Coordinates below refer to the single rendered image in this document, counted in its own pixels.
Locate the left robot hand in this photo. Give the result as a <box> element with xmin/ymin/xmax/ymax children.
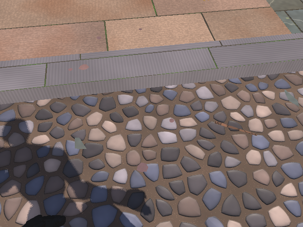
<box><xmin>22</xmin><ymin>215</ymin><xmax>66</xmax><ymax>227</ymax></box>

